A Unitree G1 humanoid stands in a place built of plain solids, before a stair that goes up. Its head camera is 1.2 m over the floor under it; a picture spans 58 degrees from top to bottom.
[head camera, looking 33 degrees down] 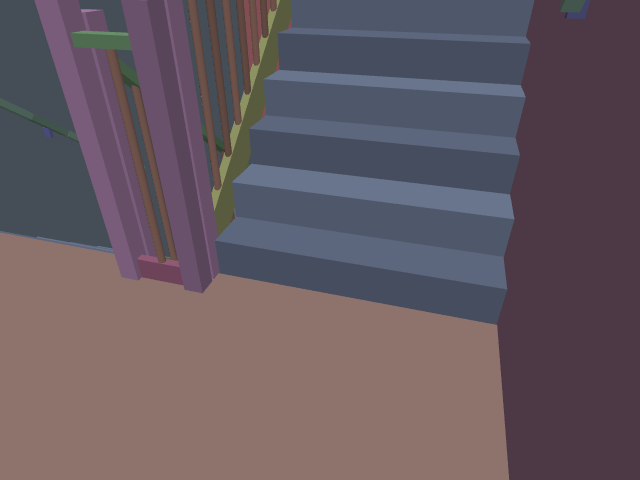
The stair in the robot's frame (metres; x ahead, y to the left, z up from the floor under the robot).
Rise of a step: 0.18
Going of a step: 0.22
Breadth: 1.20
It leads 16 degrees to the right of straight ahead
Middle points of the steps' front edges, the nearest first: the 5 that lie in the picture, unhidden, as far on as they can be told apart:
1.41 -0.12 0.18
1.62 -0.18 0.35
1.83 -0.24 0.53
2.04 -0.30 0.71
2.25 -0.36 0.89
